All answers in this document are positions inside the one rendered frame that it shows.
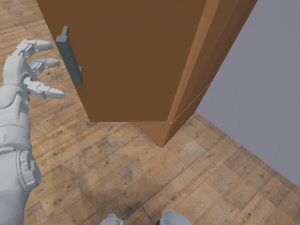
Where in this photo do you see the robot left upper arm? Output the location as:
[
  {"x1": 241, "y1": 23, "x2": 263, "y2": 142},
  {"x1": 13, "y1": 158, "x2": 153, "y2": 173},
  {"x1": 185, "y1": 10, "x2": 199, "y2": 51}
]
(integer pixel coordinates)
[{"x1": 0, "y1": 150, "x2": 41, "y2": 225}]

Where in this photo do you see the left robot forearm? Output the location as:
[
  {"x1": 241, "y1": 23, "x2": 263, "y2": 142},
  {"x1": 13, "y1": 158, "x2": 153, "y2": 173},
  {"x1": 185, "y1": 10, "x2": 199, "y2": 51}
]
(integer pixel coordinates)
[{"x1": 0, "y1": 84, "x2": 32, "y2": 155}]

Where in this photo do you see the left robot shin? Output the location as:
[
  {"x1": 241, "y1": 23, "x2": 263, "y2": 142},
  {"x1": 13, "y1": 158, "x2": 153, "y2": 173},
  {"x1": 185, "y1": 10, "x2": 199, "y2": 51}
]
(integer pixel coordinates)
[{"x1": 107, "y1": 214, "x2": 117, "y2": 218}]

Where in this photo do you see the handle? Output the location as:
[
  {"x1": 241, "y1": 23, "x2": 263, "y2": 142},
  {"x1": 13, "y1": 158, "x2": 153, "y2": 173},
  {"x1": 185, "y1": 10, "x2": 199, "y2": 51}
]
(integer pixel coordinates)
[{"x1": 55, "y1": 25, "x2": 83, "y2": 85}]

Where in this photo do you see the right robot shin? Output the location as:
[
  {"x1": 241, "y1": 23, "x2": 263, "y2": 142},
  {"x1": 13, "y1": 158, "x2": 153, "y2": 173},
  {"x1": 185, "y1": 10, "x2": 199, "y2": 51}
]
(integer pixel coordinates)
[{"x1": 164, "y1": 210, "x2": 175, "y2": 216}]

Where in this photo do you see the robot shin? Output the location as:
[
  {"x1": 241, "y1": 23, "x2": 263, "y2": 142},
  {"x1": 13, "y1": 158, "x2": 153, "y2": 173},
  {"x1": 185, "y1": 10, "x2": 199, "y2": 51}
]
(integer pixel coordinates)
[
  {"x1": 107, "y1": 214, "x2": 117, "y2": 218},
  {"x1": 164, "y1": 210, "x2": 175, "y2": 216}
]

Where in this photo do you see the cupboard door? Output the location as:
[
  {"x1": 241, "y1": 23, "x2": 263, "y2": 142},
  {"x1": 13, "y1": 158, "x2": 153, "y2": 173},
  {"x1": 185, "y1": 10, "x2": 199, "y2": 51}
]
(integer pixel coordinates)
[{"x1": 36, "y1": 0, "x2": 207, "y2": 123}]

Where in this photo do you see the left robot hand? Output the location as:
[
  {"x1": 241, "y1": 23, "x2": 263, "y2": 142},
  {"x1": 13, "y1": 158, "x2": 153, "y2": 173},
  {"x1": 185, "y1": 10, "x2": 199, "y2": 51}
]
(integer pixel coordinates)
[{"x1": 3, "y1": 39, "x2": 66, "y2": 99}]

